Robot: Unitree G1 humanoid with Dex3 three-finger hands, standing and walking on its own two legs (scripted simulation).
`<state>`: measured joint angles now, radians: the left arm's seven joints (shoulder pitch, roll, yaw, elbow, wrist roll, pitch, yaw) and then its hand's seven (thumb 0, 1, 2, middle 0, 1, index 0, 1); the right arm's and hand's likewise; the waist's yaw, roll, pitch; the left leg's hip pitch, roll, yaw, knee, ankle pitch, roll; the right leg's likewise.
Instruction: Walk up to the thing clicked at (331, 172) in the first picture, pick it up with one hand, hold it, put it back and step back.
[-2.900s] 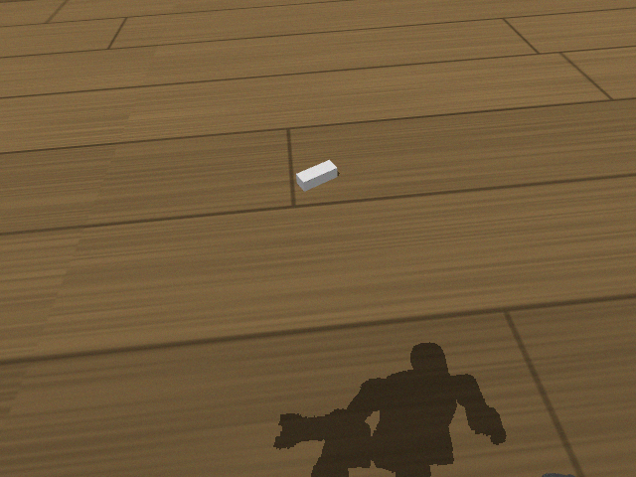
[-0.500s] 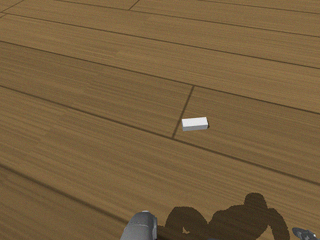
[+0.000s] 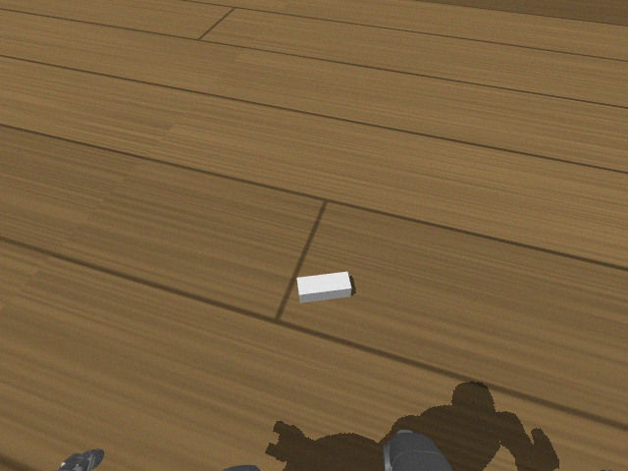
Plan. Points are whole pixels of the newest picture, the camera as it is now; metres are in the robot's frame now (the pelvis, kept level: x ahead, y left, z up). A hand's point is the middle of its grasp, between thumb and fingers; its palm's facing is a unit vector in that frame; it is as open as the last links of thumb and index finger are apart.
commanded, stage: walk up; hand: left
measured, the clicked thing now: (323, 287) +0.76 -0.02 -0.72
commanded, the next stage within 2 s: none
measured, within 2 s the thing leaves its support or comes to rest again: neither
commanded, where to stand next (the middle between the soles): +0.39 -0.25 m, yaw +6 degrees
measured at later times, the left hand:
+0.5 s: hand (234, 457) +0.16 +0.15 -0.16, palm faces -0.01 -0.97 -0.26, open 7.4 cm
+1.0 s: hand (326, 376) +0.25 +0.01 -0.11, palm faces +0.08 -0.91 -0.40, open 7.4 cm
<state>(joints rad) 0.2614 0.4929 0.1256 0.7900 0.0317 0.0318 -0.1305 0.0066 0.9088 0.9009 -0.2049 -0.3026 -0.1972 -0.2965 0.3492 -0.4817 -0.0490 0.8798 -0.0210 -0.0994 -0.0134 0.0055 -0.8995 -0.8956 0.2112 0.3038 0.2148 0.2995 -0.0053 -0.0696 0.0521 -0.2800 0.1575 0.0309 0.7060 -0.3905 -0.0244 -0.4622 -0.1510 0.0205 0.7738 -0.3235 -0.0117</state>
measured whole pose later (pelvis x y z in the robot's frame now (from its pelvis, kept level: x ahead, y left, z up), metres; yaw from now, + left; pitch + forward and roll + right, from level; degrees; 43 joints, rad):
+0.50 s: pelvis +0.14 -0.11 +0.00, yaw +2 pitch -4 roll +1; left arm 0.36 0.42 0.06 0.81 0.04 0.05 -0.09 0.01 0.91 0.90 -0.21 -0.30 -0.20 -0.30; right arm 0.28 -0.40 -0.03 0.87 0.00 -0.10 -0.04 0.00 -0.90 -0.90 0.21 0.30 0.21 0.30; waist 0.04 -0.11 0.09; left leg -0.37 0.03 0.13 0.69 -0.25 0.06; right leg -0.43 -0.02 0.00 1.13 -0.47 -0.03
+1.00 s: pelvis +0.26 -0.28 +0.02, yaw +2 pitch -2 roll +0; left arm 0.40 0.41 0.07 0.88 0.02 -0.03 -0.06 0.01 0.91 0.90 -0.21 -0.30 -0.20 -0.30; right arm 0.30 -0.46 -0.05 0.95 0.00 -0.06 0.00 0.01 -0.91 -0.90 0.20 0.30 0.21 0.30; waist 0.07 0.05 0.03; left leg -0.56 0.04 -0.01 1.13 -0.32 0.02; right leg -0.25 -0.03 -0.10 0.62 -0.34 -0.02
